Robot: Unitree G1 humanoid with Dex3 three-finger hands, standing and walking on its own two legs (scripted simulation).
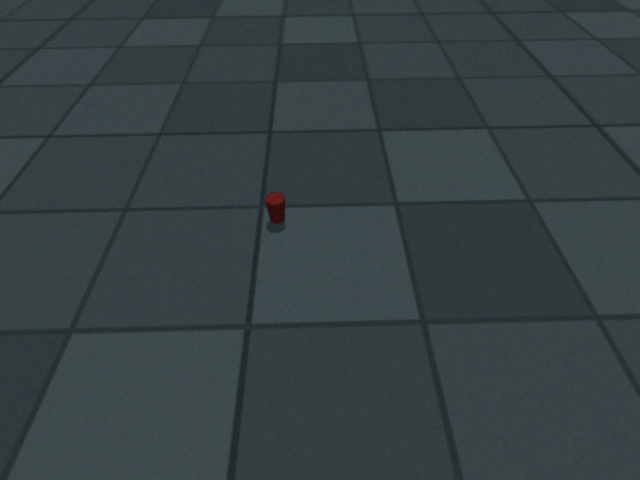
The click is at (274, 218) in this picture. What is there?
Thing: tapered cup
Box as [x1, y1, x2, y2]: [265, 192, 284, 223]
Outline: 272,192 266,196 265,201 271,220 275,223 278,223 283,220 284,216 284,196 279,192
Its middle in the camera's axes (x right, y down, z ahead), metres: -0.20 -0.15 +1.75
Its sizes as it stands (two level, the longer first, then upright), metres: 0.086 0.086 0.125
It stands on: the floor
